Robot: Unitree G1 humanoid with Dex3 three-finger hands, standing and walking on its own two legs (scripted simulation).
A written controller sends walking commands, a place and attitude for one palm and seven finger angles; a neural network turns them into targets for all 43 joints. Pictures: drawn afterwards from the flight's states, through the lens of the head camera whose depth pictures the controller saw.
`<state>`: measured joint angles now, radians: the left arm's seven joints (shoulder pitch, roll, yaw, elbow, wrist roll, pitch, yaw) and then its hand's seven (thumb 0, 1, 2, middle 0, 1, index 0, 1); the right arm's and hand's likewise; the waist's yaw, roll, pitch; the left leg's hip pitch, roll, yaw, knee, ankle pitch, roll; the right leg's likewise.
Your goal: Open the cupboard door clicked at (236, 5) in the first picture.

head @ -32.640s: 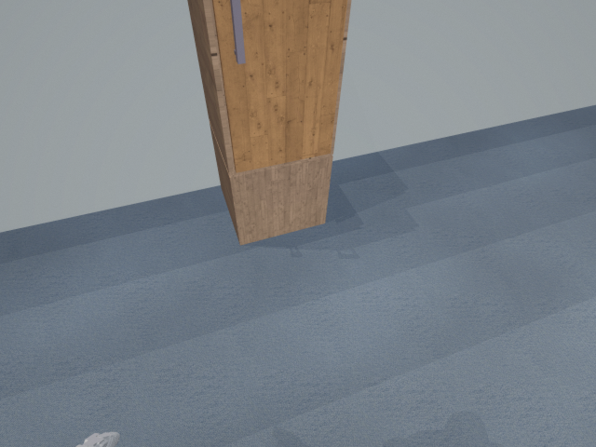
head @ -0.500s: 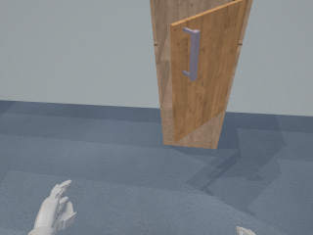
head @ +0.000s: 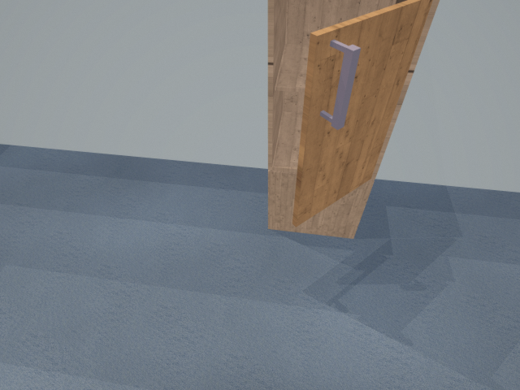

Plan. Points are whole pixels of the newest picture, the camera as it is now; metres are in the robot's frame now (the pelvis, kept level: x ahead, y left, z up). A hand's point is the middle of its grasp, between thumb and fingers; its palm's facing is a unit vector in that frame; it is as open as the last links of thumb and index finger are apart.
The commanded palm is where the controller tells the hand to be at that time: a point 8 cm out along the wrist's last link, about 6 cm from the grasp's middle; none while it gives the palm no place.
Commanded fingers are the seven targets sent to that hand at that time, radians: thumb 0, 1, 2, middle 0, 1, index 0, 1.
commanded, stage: let the arm hang, fingers relaxed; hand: left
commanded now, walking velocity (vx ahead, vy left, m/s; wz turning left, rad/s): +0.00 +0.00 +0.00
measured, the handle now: (337, 86) +0.66 -0.12 +0.14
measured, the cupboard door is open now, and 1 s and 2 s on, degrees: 45 45 45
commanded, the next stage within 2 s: look to check the result in 0.44 s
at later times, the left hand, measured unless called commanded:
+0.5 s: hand out of the picture -0.03 +0.16 -0.18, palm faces +0.03 -0.99 -0.17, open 7.4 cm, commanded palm none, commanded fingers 0.00 0.90 0.90 -0.20 -0.30 -0.20 -0.30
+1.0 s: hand out of the picture -0.01 +0.15 -0.17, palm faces +0.04 -0.98 -0.18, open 7.4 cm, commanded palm none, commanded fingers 0.00 0.90 0.90 -0.20 -0.30 -0.20 -0.30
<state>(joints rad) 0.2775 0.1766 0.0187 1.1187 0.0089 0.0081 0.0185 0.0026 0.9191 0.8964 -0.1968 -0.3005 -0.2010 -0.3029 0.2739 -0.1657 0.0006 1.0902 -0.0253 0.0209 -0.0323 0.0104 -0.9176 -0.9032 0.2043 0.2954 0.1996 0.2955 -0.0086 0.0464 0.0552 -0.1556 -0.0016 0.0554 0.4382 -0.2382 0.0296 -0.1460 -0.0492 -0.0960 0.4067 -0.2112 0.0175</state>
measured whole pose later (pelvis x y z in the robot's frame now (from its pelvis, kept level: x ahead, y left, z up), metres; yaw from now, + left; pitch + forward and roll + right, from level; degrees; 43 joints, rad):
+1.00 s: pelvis +0.00 -0.01 +0.00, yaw +0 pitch -2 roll +0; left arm 0.30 0.10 0.02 1.15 0.01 -0.01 0.03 0.00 0.91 0.90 -0.20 -0.30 -0.20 -0.30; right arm 0.30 -0.13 -0.01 1.15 -0.02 0.01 -0.03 0.00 -0.91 -0.90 0.20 0.30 0.20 0.30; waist -0.02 0.03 0.05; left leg -0.17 0.01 0.06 0.43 -0.23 0.01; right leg -0.18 -0.04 -0.09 0.43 -0.22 0.00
